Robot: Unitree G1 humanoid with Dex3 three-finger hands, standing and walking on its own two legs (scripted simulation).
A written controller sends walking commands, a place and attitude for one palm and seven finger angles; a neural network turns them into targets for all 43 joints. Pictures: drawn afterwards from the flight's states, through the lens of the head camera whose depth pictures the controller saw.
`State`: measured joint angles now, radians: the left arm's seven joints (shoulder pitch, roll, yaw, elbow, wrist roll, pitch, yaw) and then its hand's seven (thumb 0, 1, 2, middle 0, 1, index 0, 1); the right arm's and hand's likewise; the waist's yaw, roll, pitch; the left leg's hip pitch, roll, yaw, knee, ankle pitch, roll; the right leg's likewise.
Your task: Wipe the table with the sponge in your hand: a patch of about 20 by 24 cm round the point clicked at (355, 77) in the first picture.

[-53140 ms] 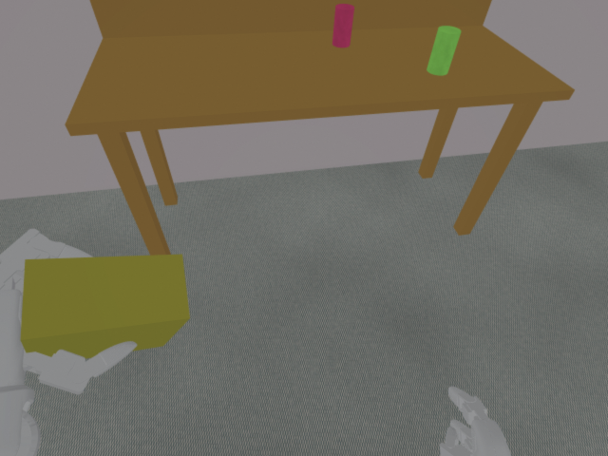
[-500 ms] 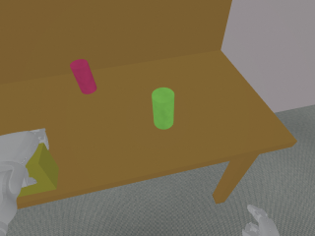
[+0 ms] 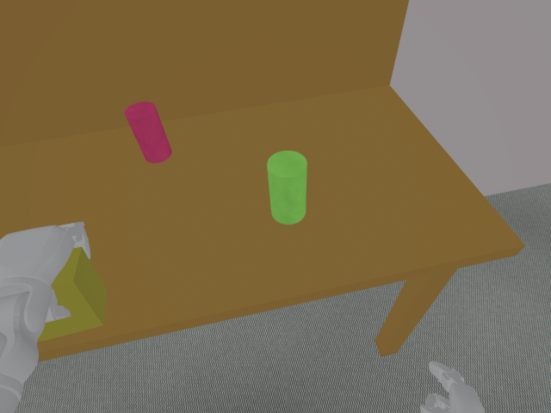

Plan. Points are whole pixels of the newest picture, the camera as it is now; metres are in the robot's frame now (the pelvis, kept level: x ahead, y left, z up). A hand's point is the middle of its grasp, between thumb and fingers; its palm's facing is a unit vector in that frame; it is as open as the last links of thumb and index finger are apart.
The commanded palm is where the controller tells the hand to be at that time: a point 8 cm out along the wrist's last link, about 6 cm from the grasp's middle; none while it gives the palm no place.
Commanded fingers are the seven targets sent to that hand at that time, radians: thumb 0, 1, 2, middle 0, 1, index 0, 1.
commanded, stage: wipe forward along the first lane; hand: left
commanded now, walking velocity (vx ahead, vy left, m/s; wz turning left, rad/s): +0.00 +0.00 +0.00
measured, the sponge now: (55, 304) +0.23 +0.39 +0.00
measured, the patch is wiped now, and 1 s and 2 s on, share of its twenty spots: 0.00 0.05 0.20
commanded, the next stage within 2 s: slide across to the middle lane in 1.50 s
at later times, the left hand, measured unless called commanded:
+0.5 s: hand (60, 248) +0.30 +0.38 +0.06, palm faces -0.17 +0.05 -0.98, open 10.4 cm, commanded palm +0.30 +0.37 +0.08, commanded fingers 0.00 0.10 1.30 -1.20 -1.60 -1.20 -1.60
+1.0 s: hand (65, 220) +0.35 +0.41 +0.06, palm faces -0.20 +0.08 -0.98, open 10.4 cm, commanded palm +0.36 +0.39 +0.08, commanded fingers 0.00 0.10 1.30 -1.20 -1.60 -1.20 -1.60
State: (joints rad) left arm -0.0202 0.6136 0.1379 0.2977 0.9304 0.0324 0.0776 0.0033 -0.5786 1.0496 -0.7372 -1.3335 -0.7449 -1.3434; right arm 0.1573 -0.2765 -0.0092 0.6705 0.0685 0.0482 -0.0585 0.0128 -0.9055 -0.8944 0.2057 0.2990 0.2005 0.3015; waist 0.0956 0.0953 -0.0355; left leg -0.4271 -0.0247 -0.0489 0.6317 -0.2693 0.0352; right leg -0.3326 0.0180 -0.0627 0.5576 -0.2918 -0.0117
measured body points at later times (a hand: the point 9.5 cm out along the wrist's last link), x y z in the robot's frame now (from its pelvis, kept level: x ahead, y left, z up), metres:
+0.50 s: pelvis -0.02 -0.01 -0.02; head +0.02 -0.04 +0.43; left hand +0.30 +0.38 +0.11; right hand +0.08 -0.29 -0.15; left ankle +0.03 +0.09 -0.73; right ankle +0.00 -0.12 -0.73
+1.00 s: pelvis -0.03 -0.01 -0.03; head +0.04 -0.02 +0.41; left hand +0.36 +0.40 +0.11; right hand +0.02 -0.29 -0.16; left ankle +0.03 +0.09 -0.73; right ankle +0.00 -0.12 -0.73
